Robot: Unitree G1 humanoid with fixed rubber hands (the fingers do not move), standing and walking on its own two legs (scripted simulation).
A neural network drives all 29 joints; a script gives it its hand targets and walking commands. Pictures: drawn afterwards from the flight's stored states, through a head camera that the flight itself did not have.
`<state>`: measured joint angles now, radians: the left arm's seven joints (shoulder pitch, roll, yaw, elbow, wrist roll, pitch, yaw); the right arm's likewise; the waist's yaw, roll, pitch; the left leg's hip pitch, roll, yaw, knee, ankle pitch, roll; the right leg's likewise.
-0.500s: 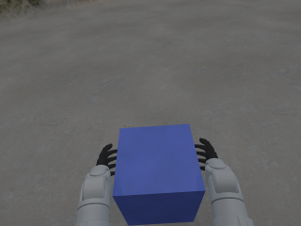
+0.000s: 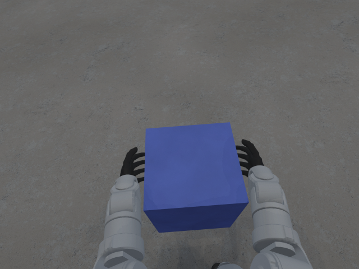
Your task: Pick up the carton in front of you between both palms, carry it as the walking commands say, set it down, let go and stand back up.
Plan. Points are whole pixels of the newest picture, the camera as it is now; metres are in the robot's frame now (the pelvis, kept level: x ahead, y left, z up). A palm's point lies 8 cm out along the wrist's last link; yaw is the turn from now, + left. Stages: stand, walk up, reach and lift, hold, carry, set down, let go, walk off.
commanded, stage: set down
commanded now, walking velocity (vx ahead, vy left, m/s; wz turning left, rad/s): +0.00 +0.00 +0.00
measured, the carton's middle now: (191, 182) +0.35 -0.03 -0.09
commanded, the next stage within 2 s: none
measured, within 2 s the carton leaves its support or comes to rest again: neither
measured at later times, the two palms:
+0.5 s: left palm (151, 189) +0.39 +0.10 -0.19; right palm (246, 184) +0.37 -0.20 -0.19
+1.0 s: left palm (164, 192) +0.44 +0.08 -0.34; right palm (242, 195) +0.39 -0.22 -0.35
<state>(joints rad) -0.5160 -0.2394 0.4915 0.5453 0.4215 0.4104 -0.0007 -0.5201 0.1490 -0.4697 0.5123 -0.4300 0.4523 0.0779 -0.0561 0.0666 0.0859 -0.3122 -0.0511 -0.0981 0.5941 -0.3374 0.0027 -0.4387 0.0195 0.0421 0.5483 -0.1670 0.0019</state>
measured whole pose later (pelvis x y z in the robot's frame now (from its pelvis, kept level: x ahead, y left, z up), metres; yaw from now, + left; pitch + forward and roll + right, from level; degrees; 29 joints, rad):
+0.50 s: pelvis -0.04 -0.01 -0.12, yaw +3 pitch +37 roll +3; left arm -0.74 -0.14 0.43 0.60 0.20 0.20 0.08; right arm -0.74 0.07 -0.48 0.54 -0.28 0.25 0.03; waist -0.08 0.08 -0.13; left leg -1.37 -0.12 -0.08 1.22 -0.49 -0.03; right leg -1.50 0.03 0.09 1.16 -0.29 0.03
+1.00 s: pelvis -0.07 -0.01 -0.24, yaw +6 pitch +45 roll +5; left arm -1.08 0.01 0.39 0.81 0.15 0.23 0.10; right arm -0.98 -0.01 -0.49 0.62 -0.22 0.29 -0.04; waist -0.12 0.09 -0.10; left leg -1.88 -0.18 -0.06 1.70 -0.61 -0.05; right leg -2.02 0.07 0.12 1.63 -0.39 0.05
